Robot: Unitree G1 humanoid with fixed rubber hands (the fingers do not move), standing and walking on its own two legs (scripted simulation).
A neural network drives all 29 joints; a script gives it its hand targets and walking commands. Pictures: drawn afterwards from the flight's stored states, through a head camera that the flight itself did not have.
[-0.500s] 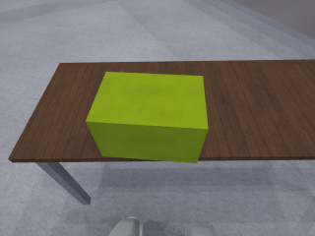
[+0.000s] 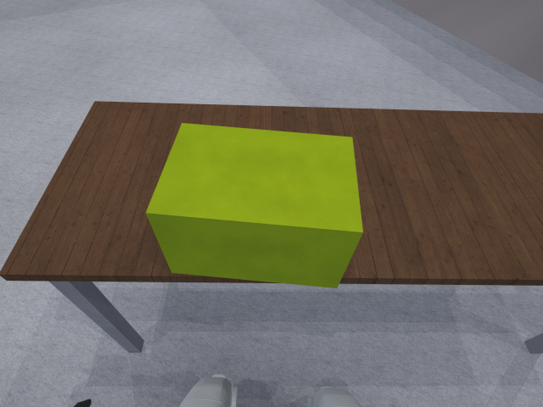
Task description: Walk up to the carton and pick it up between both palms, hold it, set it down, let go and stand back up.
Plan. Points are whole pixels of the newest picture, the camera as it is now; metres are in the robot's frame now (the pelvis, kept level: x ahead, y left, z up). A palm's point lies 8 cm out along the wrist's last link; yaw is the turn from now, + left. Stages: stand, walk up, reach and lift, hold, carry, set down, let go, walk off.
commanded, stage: walk up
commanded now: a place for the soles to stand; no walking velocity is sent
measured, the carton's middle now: (260, 206) +0.43 +0.03 +0.01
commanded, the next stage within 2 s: reach and lift in 0.72 s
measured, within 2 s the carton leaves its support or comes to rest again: neither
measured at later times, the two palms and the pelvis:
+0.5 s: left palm out of the picture +0.08 +0.30 -0.11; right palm out of the picture +0.07 -0.30 -0.11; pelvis -0.01 +0.00 +0.00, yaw +0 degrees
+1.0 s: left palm (80, 372) +0.18 +0.29 -0.08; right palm out of the picture +0.13 -0.28 -0.09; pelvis -0.01 +0.00 +0.00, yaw +0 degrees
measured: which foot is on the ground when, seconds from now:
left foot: down 0.00-1.00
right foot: down 0.00-1.00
